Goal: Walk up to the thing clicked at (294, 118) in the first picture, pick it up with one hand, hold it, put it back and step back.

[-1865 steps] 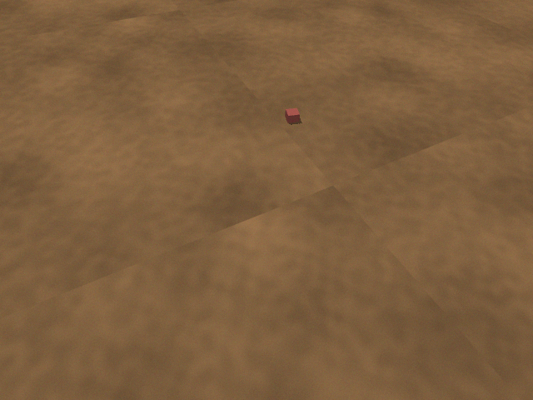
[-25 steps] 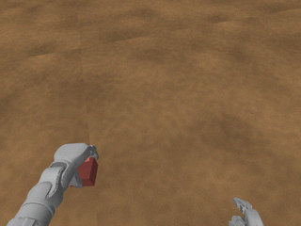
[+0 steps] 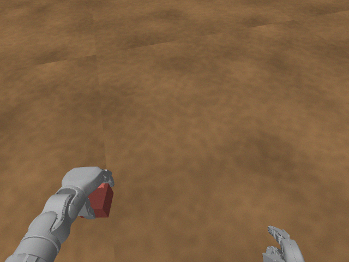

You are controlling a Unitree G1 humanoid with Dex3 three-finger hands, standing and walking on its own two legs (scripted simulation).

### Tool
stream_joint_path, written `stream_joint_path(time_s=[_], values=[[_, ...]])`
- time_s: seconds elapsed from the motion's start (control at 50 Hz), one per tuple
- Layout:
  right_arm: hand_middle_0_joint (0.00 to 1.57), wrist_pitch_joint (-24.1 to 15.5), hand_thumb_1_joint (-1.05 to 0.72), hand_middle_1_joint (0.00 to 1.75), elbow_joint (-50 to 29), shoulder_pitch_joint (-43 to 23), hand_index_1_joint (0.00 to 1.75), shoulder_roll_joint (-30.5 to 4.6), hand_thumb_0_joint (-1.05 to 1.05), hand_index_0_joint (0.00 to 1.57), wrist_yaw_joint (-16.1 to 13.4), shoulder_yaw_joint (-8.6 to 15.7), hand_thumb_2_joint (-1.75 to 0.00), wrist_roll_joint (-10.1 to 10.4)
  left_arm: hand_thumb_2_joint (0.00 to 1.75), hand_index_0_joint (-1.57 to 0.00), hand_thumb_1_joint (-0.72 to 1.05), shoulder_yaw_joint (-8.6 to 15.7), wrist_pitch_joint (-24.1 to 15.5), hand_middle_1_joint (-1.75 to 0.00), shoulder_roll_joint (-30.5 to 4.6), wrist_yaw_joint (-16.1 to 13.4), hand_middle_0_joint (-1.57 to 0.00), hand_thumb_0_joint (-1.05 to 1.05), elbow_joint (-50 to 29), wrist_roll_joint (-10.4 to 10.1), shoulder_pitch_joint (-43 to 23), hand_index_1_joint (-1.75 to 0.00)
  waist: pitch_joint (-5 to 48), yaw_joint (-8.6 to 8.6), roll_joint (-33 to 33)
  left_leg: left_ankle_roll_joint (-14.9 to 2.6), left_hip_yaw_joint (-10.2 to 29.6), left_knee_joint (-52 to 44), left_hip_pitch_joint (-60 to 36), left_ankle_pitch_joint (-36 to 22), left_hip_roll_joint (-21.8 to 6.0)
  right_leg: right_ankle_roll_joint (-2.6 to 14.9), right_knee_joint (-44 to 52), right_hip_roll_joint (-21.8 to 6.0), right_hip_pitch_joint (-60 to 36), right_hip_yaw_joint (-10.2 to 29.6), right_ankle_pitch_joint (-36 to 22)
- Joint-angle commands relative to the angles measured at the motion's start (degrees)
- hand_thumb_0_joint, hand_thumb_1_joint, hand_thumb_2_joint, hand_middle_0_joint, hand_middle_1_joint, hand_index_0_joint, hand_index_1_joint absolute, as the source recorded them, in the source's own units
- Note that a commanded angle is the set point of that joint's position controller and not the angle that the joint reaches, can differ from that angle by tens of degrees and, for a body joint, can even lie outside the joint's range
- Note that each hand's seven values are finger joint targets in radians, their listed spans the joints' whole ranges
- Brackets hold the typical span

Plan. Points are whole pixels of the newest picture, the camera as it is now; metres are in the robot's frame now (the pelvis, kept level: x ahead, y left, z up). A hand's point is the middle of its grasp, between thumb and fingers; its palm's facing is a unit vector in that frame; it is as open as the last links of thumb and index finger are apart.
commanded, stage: hold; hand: left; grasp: from above
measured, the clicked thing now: (94, 200) +0.30 +0.23 -0.07
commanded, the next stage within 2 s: crouch in 0.26 s
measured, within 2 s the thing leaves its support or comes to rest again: neither
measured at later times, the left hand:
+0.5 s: hand (90, 194) +0.30 +0.23 -0.04, palm faces -0.46 -0.04 -0.89, open 9.6 cm
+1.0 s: hand (106, 209) +0.34 +0.25 -0.24, palm faces -0.41 +0.06 -0.91, open 9.7 cm
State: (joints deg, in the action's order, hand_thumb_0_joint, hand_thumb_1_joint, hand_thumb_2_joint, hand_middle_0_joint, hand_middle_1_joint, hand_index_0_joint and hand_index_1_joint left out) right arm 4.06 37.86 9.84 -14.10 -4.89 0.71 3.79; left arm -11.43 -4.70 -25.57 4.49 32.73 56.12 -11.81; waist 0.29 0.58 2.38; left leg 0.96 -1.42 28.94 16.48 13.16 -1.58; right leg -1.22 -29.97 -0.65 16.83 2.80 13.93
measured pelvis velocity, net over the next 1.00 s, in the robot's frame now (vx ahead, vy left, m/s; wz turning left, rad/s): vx -0.04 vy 0.01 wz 0.02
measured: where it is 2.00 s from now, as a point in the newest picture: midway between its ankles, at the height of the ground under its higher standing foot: outside the picture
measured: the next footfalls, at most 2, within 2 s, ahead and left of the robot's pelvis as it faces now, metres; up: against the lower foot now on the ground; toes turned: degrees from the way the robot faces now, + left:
none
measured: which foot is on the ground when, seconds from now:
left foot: down 0.00-1.00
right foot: down 0.00-1.00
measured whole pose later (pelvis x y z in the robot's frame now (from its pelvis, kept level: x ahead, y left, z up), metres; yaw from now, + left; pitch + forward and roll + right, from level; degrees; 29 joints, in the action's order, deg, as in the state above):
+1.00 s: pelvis -0.04 +0.01 -0.13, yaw +1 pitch +25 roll -2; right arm 3.7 40.2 11.4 -15.3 -1.2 4.4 -1.0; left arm -5.7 -8.6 -26.4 -19.5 64.6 69.9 -33.5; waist 9.4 -5.1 0.8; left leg 1.0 2.5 77.3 72.8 29.3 -1.8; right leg -1.8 -75.5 0.3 70.7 0.4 29.5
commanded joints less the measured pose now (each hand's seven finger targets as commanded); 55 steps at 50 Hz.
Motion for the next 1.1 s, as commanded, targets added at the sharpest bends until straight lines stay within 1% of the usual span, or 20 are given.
stream_joint_path(time_s=[0.0,0.06,0.08,0.12,0.2,0.24,0.3,0.34,0.36,0.4,0.44,0.48,0.56,0.6,0.7,0.78,0.9,0.94,1.0,1.08], values=[[0.20,-2.5,-0.90,0.30,-7.7,-5.5,0.30,-7.2,0.00,0.20,-0.3,2.6,-0.90,-0.3,0.63,-1.16,0.80,6.2,-0.3,-0.52,-10.9,-2.9,-1.14,0.00,-11.1,-0.3,-17.8,-0.50,14.5,-0.31,-1.2,-1.73,-1.1,-3.3,-8.5,-7.9,2.5,1.30,5.1,2.3,-1.8,-1.8,-6.2],[0.20,-2.1,-0.90,0.30,-7.4,-5.6,0.30,-7.3,0.00,0.20,-0.2,2.8,-0.90,-0.3,0.64,-1.14,0.77,7.3,-0.2,-0.50,-12.5,-3.4,-1.13,0.00,-11.5,0.0,-20.0,-0.49,15.1,0.25,0.0,-1.50,-1.0,-3.4,-8.5,-9.3,2.5,1.43,5.0,2.4,-2.9,-2.0,-7.5],[0.20,-2.0,-0.90,0.30,-7.3,-5.8,0.30,-7.2,0.00,0.20,-0.3,2.7,-0.90,-0.3,0.64,-1.14,0.76,6.4,0.0,-0.49,-12.0,-3.5,-1.13,0.00,-10.5,0.5,-20.5,-0.49,14.3,-0.27,-0.8,-1.63,-1.0,-3.3,-8.5,-9.8,2.5,1.29,5.2,2.3,-2.5,-1.9,-8.2],[0.20,-1.8,-0.90,0.30,-7.3,-5.6,0.30,-7.4,0.00,0.20,-0.2,2.7,-0.90,-0.2,0.64,-1.13,0.75,7.9,0.1,-0.52,-13.4,-3.7,-1.11,0.00,-10.0,0.5,-19.3,-0.51,13.7,0.42,-0.7,-1.63,-1.1,-3.5,-7.7,-8.9,2.6,1.32,5.6,2.2,-2.9,-1.9,-7.1],[0.20,-1.6,-0.90,0.30,-7.4,-5.5,0.30,-7.3,0.00,0.20,0.0,2.9,-0.90,-0.2,0.64,-1.14,0.78,4.5,0.4,-0.54,-9.7,-2.9,-1.12,0.00,-9.1,0.2,-19.0,-0.52,13.6,-0.26,-1.2,-1.55,-0.8,-4.1,-8.4,-9.1,2.3,1.58,5.4,2.5,-2.6,-2.1,-7.3],[0.20,-1.5,-0.90,0.30,-7.5,-5.2,0.30,-7.5,0.00,0.20,-0.1,3.1,-0.90,-0.1,0.67,-1.13,0.75,7.0,0.4,-0.50,-12.0,-2.7,-1.13,0.00,-8.6,0.1,-17.2,-0.50,13.7,0.30,-1.2,-1.61,-1.0,-3.9,-8.1,-10.1,2.4,1.47,5.5,2.3,-3.4,-2.1,-8.2],[0.20,-1.3,-0.90,0.30,-7.6,-5.1,0.30,-7.3,0.00,0.20,-0.1,2.9,-0.90,-0.1,0.65,-1.14,0.77,5.0,0.2,-0.51,-10.4,-2.2,-1.13,0.00,-8.2,-0.1,-17.0,-0.50,13.5,-0.23,-1.9,-1.75,-0.9,-3.6,-8.2,-11.2,2.5,1.35,5.5,2.2,-3.5,-2.1,-9.6],[0.20,-1.1,-0.90,0.30,-7.4,-5.1,0.30,-7.4,0.00,0.20,-0.1,3.1,-0.91,-0.2,0.61,-1.14,0.80,7.9,-0.2,-0.58,-13.1,-2.8,-1.08,0.00,-9.1,0.2,-18.8,-0.52,14.1,0.22,-0.6,-1.60,-1.1,-3.6,-8.5,-11.1,2.7,1.44,5.6,2.1,-3.7,-1.9,-9.3],[0.20,-1.0,-0.87,0.30,-7.4,-4.8,0.30,-7.4,0.00,0.20,-0.1,3.0,-0.89,-0.2,0.57,-1.06,0.72,8.1,-0.5,-0.55,-13.4,-2.9,-1.00,0.00,-10.1,0.0,-20.3,-0.48,14.6,0.01,-0.3,-1.50,-0.9,-3.7,-8.7,-11.0,2.4,1.60,5.3,2.3,-3.6,-2.1,-9.2],[0.20,-0.9,-0.90,0.30,-7.2,-4.4,0.30,-7.3,0.00,0.20,0.0,3.0,-0.90,-0.4,0.58,-1.09,0.71,6.2,-0.7,-0.55,-10.8,-3.2,-1.06,0.00,-7.6,0.5,-18.3,-0.52,13.5,-0.77,-1.3,-1.60,-1.0,-3.5,-8.4,-11.1,2.4,1.63,5.1,2.4,-2.7,-2.1,-9.5],[0.20,-0.7,-0.90,0.30,-7.1,-4.4,0.30,-7.5,0.00,0.20,-0.1,3.2,-0.90,-0.3,0.60,-1.12,0.75,7.5,-1.2,-0.55,-11.7,-4.2,-1.09,0.00,-5.8,1.0,-17.2,-0.52,13.2,-0.47,-2.2,-1.61,-0.9,-2.8,-7.6,-11.8,2.5,1.48,4.8,2.3,-2.3,-2.2,-9.9],[0.20,-0.5,-0.90,0.30,-7.0,-3.9,0.30,-7.3,0.00,0.20,0.2,3.2,-0.90,-0.5,0.65,-1.12,0.75,6.2,-2.0,-0.57,-9.7,-5.0,-1.10,0.00,-5.0,1.2,-16.7,-0.55,12.1,-0.88,-3.4,-1.78,-1.1,-1.9,-5.9,-10.8,2.8,1.20,4.5,1.9,-0.9,-2.1,-9.6],[0.20,0.1,-0.90,0.30,-6.0,-3.2,0.30,-7.4,0.00,0.20,0.7,3.5,-0.90,-1.2,0.63,-1.13,0.77,6.5,-4.0,-0.58,-9.4,-8.7,-1.10,0.00,0.9,3.4,-18.1,-0.55,10.9,-2.19,-4.3,-1.62,-0.7,1.4,-1.1,-7.7,2.8,1.30,1.7,1.9,4.1,-2.2,-6.7],[0.20,0.3,-0.90,0.30,-5.6,-2.4,0.30,-7.6,0.00,0.20,1.1,3.8,-0.90,-1.6,0.62,-1.12,0.76,7.5,-5.2,-0.59,-10.8,-11.2,-1.09,0.00,3.3,5.2,-20.7,-0.55,12.5,-2.26,-3.0,-1.42,-0.6,5.2,2.4,-7.0,2.9,1.38,-1.7,1.8,7.3,-2.4,-6.1],[0.20,0.3,-0.90,0.30,-4.0,1.4,0.30,-8.2,0.00,0.20,2.5,5.3,-0.90,-3.2,0.67,-1.13,0.78,7.3,-6.4,-0.61,-10.0,-18.3,-1.10,0.00,10.1,9.8,-26.5,-0.58,20.1,-3.64,-1.0,-0.89,-0.2,19.2,13.5,-5.5,2.5,1.72,-14.7,2.0,19.6,-2.7,-5.3],[0.20,0.2,-0.90,0.30,-3.8,3.4,0.30,-9.2,0.00,0.20,3.4,6.2,-0.90,-3.9,0.60,-1.14,0.80,7.0,-6.1,-0.61,-9.7,-23.4,-1.09,0.00,16.4,12.9,-30.8,-0.56,25.8,-4.68,0.3,-1.21,0.1,29.7,23.8,-2.6,2.2,2.05,-24.3,2.3,30.9,-3.1,-2.0],[0.20,-1.4,-0.90,0.30,-1.7,5.6,0.30,-10.0,0.00,0.20,3.3,6.9,-0.90,-5.0,0.63,-1.11,0.76,9.0,-3.8,-0.62,-12.8,-26.7,-1.07,0.00,24.1,13.3,-38.7,-0.57,32.5,-5.71,1.4,-1.59,1.1,39.8,37.7,4.6,2.4,2.36,-35.1,2.5,42.5,-4.1,4.3],[0.20,-2.3,-0.90,0.30,-1.3,6.5,0.30,-10.2,0.00,0.20,3.2,6.9,-0.90,-5.4,0.64,-1.10,0.75,9.2,-3.4,-0.61,-13.2,-26.8,-1.06,0.00,24.5,12.9,-40.8,-0.57,36.1,-6.44,1.9,-1.93,1.7,43.7,41.2,5.5,2.3,2.57,-39.2,2.5,46.1,-4.3,5.2],[0.20,-3.2,-0.90,0.30,-1.0,7.1,0.30,-10.4,0.00,0.20,3.0,7.1,-0.90,-5.9,0.67,-1.09,0.73,11.5,-3.3,-0.62,-16.7,-26.8,-1.05,0.00,22.3,12.9,-44.1,-0.59,41.2,-5.86,4.9,-1.71,2.3,48.0,44.9,8.1,2.2,2.74,-44.3,2.0,50.8,-4.5,7.7],[0.20,-4.0,-0.90,0.30,-0.4,7.6,0.30,-10.8,0.00,0.20,3.0,7.2,-0.90,-6.3,0.66,-1.08,0.73,12.2,-3.3,-0.64,-18.2,-26.0,-1.04,0.00,23.4,13.2,-47.3,-0.59,42.7,-6.92,7.0,-1.22,4.2,51.4,48.7,12.4,1.7,3.06,-50.1,2.0,59.3,-5.5,12.0]])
